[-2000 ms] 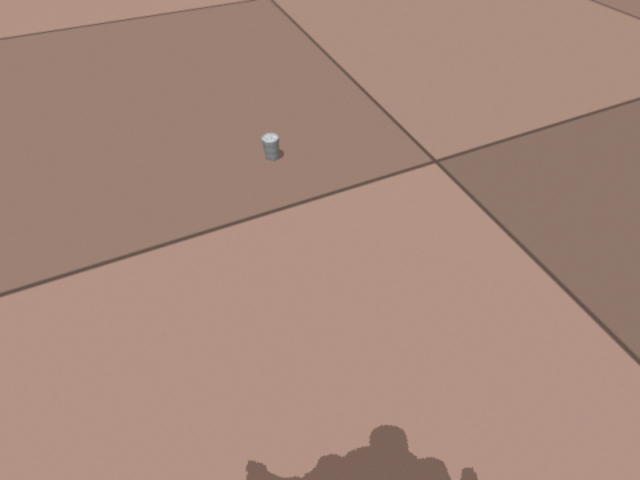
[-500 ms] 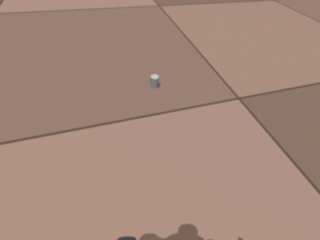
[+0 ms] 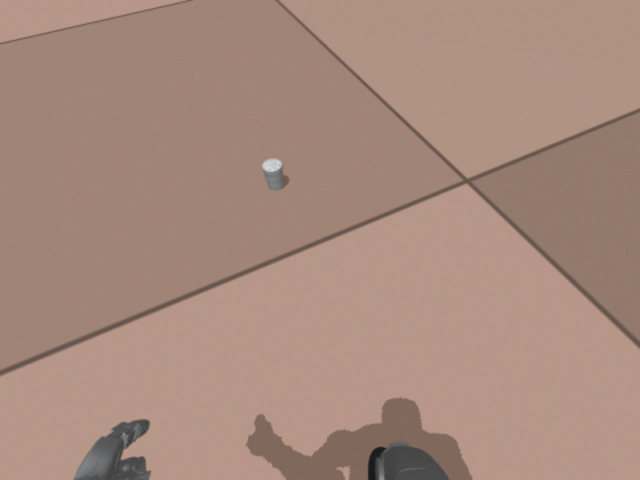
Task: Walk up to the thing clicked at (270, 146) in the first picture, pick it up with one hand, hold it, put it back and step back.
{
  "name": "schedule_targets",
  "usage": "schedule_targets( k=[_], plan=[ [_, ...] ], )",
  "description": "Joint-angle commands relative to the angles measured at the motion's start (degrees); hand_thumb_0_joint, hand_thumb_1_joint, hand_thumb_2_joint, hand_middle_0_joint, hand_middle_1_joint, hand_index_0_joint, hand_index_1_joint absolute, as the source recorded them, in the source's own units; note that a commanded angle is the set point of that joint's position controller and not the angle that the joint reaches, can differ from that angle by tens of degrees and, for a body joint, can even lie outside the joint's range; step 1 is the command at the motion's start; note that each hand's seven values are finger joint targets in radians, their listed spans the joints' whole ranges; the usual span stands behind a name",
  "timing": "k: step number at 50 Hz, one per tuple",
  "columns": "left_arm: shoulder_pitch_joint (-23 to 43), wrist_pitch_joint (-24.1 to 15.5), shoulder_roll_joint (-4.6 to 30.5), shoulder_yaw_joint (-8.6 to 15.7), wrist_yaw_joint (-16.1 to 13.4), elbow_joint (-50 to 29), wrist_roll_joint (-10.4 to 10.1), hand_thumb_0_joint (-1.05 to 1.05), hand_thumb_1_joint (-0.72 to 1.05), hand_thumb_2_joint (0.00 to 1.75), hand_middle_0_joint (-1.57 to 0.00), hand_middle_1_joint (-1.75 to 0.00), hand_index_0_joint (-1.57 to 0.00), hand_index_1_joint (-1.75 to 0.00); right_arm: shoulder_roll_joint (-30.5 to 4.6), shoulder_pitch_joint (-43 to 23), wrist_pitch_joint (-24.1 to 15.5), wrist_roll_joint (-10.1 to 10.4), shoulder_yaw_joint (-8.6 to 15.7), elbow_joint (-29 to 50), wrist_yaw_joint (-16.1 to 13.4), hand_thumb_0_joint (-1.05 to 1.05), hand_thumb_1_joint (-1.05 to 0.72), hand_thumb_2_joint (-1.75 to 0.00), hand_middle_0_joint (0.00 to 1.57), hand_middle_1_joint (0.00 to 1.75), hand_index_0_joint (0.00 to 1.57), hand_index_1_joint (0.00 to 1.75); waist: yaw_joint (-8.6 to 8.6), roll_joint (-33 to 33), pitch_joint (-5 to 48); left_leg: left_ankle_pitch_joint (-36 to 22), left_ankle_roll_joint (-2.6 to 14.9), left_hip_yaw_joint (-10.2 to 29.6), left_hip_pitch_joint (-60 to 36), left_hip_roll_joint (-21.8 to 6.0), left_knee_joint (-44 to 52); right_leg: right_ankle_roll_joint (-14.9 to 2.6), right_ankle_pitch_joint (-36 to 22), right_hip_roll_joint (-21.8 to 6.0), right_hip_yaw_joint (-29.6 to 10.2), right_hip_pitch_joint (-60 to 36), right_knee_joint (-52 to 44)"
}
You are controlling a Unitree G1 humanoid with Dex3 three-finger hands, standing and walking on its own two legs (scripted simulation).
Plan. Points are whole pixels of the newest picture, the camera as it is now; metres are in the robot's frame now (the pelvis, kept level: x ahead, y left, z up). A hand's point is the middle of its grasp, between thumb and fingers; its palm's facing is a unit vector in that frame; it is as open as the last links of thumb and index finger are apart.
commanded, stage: walk up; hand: left
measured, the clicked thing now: (274, 175) +1.34 +0.22 -0.69
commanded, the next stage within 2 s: none
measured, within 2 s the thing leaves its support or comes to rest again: neither
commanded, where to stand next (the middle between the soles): +0.97 -0.03 m, yaw +2 degrees
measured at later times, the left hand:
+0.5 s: hand (151, 381) +0.28 +0.29 -0.15, palm faces +0.01 -0.94 -0.34, open 7.4 cm
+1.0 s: hand (210, 221) +0.58 +0.23 -0.11, palm faces -0.03 -0.91 -0.41, open 7.4 cm
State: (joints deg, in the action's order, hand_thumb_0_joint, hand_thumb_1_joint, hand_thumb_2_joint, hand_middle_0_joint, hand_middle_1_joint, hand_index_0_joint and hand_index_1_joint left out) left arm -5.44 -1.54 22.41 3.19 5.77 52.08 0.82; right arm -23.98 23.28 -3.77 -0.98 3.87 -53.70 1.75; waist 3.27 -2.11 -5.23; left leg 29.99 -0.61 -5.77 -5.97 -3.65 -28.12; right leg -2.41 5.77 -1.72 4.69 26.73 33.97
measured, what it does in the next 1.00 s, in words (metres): walks ahead: left foot, then right foot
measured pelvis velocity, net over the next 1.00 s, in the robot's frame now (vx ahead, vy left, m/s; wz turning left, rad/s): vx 0.48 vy -0.05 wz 0.00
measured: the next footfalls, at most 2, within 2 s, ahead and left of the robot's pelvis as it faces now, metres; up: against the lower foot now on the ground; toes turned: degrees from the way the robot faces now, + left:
left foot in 0.44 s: +0.41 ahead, +0.13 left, +0.00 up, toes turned +6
right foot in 0.92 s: +0.60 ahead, -0.16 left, +0.00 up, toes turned -5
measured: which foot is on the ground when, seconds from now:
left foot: down 0.00-0.02, up 0.04-0.42, down 0.44-0.96, up 0.98-1.00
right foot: down 0.00-0.48, up 0.50-0.90, down 0.92-1.00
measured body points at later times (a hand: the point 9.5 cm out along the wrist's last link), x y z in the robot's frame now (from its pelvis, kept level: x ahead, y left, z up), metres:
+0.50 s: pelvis +0.26 +0.01 +0.00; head +0.29 +0.04 +0.45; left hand +0.28 +0.34 -0.13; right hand +0.38 -0.30 -0.08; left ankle +0.37 +0.13 -0.71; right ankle +0.13 -0.11 -0.69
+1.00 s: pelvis +0.48 -0.05 +0.00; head +0.49 -0.07 +0.45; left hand +0.58 +0.28 -0.08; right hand +0.51 -0.37 -0.13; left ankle +0.38 +0.11 -0.67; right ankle +0.56 -0.16 -0.71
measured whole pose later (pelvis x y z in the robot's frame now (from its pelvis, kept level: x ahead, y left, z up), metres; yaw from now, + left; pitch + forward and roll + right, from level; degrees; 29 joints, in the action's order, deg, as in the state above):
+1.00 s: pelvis +0.48 -0.05 +0.00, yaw +0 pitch -3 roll +1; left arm -13.3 -4.6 23.0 3.5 4.2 49.2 0.9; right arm -24.8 20.9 -2.8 -0.3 3.3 -50.3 1.6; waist 0.6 -2.4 -4.3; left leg 27.5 1.4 -0.9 11.2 -4.1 -53.3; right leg -1.3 13.8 -3.4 4.1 22.1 39.2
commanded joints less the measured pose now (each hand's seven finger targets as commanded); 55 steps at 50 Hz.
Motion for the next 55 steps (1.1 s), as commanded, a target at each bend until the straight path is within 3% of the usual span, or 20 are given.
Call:
schedule_targets(
  k=[1,3,5,8,14,18,22,23,24,25,28,31,36,39,45,46,48,49,52,55],
  plan=[
    [-18.85,-2.55,21.48,7.2,-2.64,-1.87,-0.32,0.0,0.9,0.9,-0.2,-0.3,-0.2,-0.3,-10.37,5.03,-1.87,1.63,1.92,7.6,-1.17,0.0,-0.9,-0.9,0.2,0.3,0.2,0.3,-10.35,20.39,20.79,-1.29,2.88,3.06,39.87,6.55,-42.55,-13.25,9.88,-22.46,-42.33,-50.98,-13.5],
    [-13.05,-2.32,18.84,6.52,-3.49,-3.99,-1.73,0.0,0.9,0.9,-0.2,-0.3,-0.2,-0.3,-14.71,-1.82,-1.99,1.47,2.58,5.94,-1.88,0.0,-0.9,-0.9,0.2,0.3,0.2,0.3,-9.75,9.67,13.42,-3.4,2.95,9.3,41.37,0.89,-48.57,-15.43,2.53,-21.89,-36.54,-38.15,-15.8],
    [-9.18,-2.96,15.36,4.91,-4.11,-4.76,-1.85,0.0,0.9,0.9,-0.2,-0.3,-0.2,-0.3,-10.88,-1.48,-1.68,2.07,1.93,5.37,-1.21,0.0,-0.9,-0.9,0.2,0.3,0.2,0.3,-5.8,6.62,6.54,-9.61,3.53,11.32,35.88,-0.19,-43.22,-10.11,-10.41,-15.26,-19.29,-25.13,-14.51],
    [-7.17,-4.03,13.61,4.22,-3.75,-5.5,-1.24,0.0,0.9,0.9,-0.2,-0.3,-0.2,-0.3,-9.26,-0.33,-0.58,0.75,2.05,5.75,0.01,0.0,-0.9,-0.9,0.2,0.3,0.2,0.3,-3.33,8.61,2.01,-14.44,2.85,8.87,32.49,-0.43,-36.86,-8.49,-13.13,-10.04,-10.05,-15.35,-16.43],
    [-7.64,-5.06,15.09,4.55,-3.01,-8.6,-0.17,0.0,0.9,0.9,-0.2,-0.3,-0.2,-0.3,-9.29,-9.12,-0.15,0.08,2.74,9.32,2.09,0.0,-0.9,-0.9,0.2,0.3,0.2,0.3,-4.38,8.65,-0.9,-20.65,-0.41,5.17,35.47,-3.27,-16.19,-9.26,3.49,-10.52,-7.5,-13.39,-22.04],
    [-9.83,-4.41,15.28,4.2,-2.69,-7.94,-0.25,0.0,0.9,0.9,-0.2,-0.3,-0.2,-0.3,-8.57,-13.68,-1.52,-0.18,2.83,9.73,2.39,0.0,-0.9,-0.9,0.2,0.3,0.2,0.3,-6.26,9.22,1.07,-26.36,0.83,3.34,27.75,-2.29,-4.93,-8.32,1.27,-10.38,-6.29,-15.16,-16.74],
    [-12.52,-3.65,13.61,3.06,-3.25,-8.74,-0.21,0.0,0.9,0.9,-0.2,-0.3,-0.2,-0.3,-13.12,-0.27,-2.28,-1.23,4.83,5.56,1.2,0.0,-0.9,-0.9,0.2,0.3,0.2,0.3,0.74,-2.84,9.75,-18.66,5.03,1.65,6.06,1.6,-1.24,-5.55,-7.17,-6.04,-2.57,-10.62,6.32],
    [-15.16,-3.47,10.05,2.0,-3.57,-9.09,-0.74,0.0,0.9,0.9,-0.2,-0.3,-0.2,-0.3,-16.63,6.28,-2.52,-2.42,6.01,4.91,0.44,0.0,-0.9,-0.9,0.2,0.3,0.2,0.3,3.63,-12.56,13.34,-8.46,7.9,13.54,-1.87,-6.67,2.98,-3.21,0.27,-2.02,-0.51,-1.77,22.36],
    [-19.29,-3.11,7.99,1.59,-3.62,-9.1,-1.51,0.0,0.9,0.9,-0.2,-0.3,-0.2,-0.3,-20.37,5.32,-2.73,-1.87,6.61,7.02,0.01,0.0,-0.9,-0.9,0.2,0.3,0.2,0.3,1.72,-18.0,15.06,-2.34,12.93,42.37,-8.96,-20.93,9.85,-0.6,25.79,6.63,-2.9,12.21,32.52],
    [-17.48,-2.38,15.23,3.16,-4.71,-7.53,-1.02,0.0,0.9,0.9,-0.2,-0.3,-0.2,-0.3,-20.48,2.82,-2.44,0.32,6.99,7.42,-0.01,0.0,-0.9,-0.9,0.2,0.3,0.2,0.3,2.03,-10.79,14.54,0.13,17.57,47.42,-7.18,-23.47,11.79,-1.71,25.83,2.42,-9.23,13.35,36.52],
    [-14.54,-2.98,14.21,2.74,-4.15,-6.08,-1.2,0.0,0.9,0.9,-0.2,-0.3,-0.2,-0.3,-14.15,-2.89,-2.52,1.4,3.92,9.18,-0.77,0.0,-0.9,-0.9,0.2,0.3,0.2,0.3,-1.13,-2.38,6.24,-26.75,11.12,22.56,6.82,-15.12,10.69,-0.44,16.11,-1.05,-13.0,7.47,34.15],
    [-17.81,-1.91,12.96,2.84,-2.99,-4.44,-1.16,0.0,0.9,0.9,-0.2,-0.3,-0.2,-0.3,-13.25,-6.08,-3.09,1.56,3.36,9.59,-0.43,0.0,-0.9,-0.9,0.2,0.3,0.2,0.3,-4.01,-4.45,3.01,-24.82,10.49,11.94,18.7,-11.05,12.75,1.26,12.81,-2.08,-9.13,0.09,29.28],
    [-11.43,-1.42,12.42,2.96,-1.27,-6.61,-0.13,0.0,0.9,0.9,-0.2,-0.3,-0.2,-0.3,-14.88,-5.08,-3.51,0.87,3.83,10.22,-0.04,0.0,-0.9,-0.9,0.2,0.3,0.2,0.3,-1.92,-6.95,-1.01,-12.1,12.84,10.28,16.94,-11.03,18.0,3.53,6.86,-4.99,-5.77,5.64,15.53],
    [-6.87,-1.91,11.07,2.76,-0.81,-7.74,0.21,0.0,0.9,0.9,-0.2,-0.3,-0.2,-0.3,-15.27,-3.86,-3.25,0.89,3.98,9.69,0.11,0.0,-0.9,-0.9,0.2,0.3,0.2,0.3,-0.68,-6.91,-0.57,-17.48,12.46,8.09,14.73,-10.38,14.95,2.41,3.28,-5.07,-3.8,3.68,6.29],
    [-14.47,-3.23,12.93,4.4,-1.61,-4.24,0.22,0.0,0.9,0.9,-0.2,-0.3,-0.2,-0.3,-13.61,-6.44,-2.12,0.88,3.28,11.13,-0.37,0.0,-0.9,-0.9,0.2,0.3,0.2,0.3,-6.79,0.5,5.72,-25.59,9.1,5.15,21.17,-8.64,-3.84,0.09,3.08,-0.75,-0.78,-19.52,-2.13],
    [-18.86,-3.85,14.92,5.38,-2.24,-3.03,0.39,0.0,0.9,0.9,-0.2,-0.3,-0.2,-0.3,-10.61,-3.24,-2.04,0.8,2.22,10.85,-0.28,0.0,-0.9,-0.9,0.2,0.3,0.2,0.3,-8.44,8.0,9.9,-26.81,7.41,1.58,23.91,-4.59,-17.55,-1.17,7.24,-0.92,-2.3,-27.79,-5.59],
    [-20.93,-4.5,22.19,6.75,-3.29,-4.44,0.04,0.0,0.9,0.9,-0.2,-0.3,-0.2,-0.3,-8.93,-0.07,-1.37,1.35,1.16,10.96,-0.42,0.0,-0.9,-0.9,0.2,0.3,0.2,0.3,-8.82,19.27,8.71,-0.14,2.82,3.19,42.75,5.81,-38.43,-8.74,22.5,-22.23,-40.19,-32.6,-20.55],
    [-18.64,-4.2,22.56,6.67,-3.4,-4.93,-0.76,0.0,0.9,0.9,-0.2,-0.3,-0.2,-0.3,-13.06,-1.72,-0.88,0.73,2.17,9.8,-1.06,0.0,-0.9,-0.9,0.2,0.3,0.2,0.3,-8.65,16.74,6.55,-0.22,2.89,7.16,43.13,2.48,-42.17,-11.63,22.16,-24.06,-42.93,-28.92,-20.4],
    [-13.01,-4.16,16.62,4.67,-4.21,-5.93,-1.43,0.0,0.9,0.9,-0.2,-0.3,-0.2,-0.3,-12.09,-2.19,-0.62,1.97,2.18,6.77,-0.44,0.0,-0.9,-0.9,0.2,0.3,0.2,0.3,-4.8,10.47,0.89,-9.17,3.09,11.36,38.72,-0.67,-37.77,-6.67,3.48,-14.76,-21.29,-18.44,-18.4],
    [-11.2,-4.56,15.1,4.14,-4.12,-6.84,-1.15,0.0,0.9,0.9,-0.2,-0.3,-0.2,-0.3,-10.63,0.34,0.22,1.3,2.14,5.86,0.54,0.0,-0.9,-0.9,0.2,0.3,0.2,0.3,-3.29,12.22,1.58,-15.15,1.97,8.15,34.26,-0.25,-32.94,-7.79,0.36,-10.8,-12.05,-14.23,-19.44]
  ],
)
